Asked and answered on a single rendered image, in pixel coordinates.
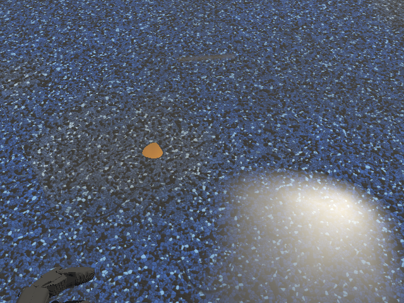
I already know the robot left hand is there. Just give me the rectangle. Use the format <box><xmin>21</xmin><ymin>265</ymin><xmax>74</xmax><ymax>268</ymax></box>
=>
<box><xmin>16</xmin><ymin>266</ymin><xmax>95</xmax><ymax>303</ymax></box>

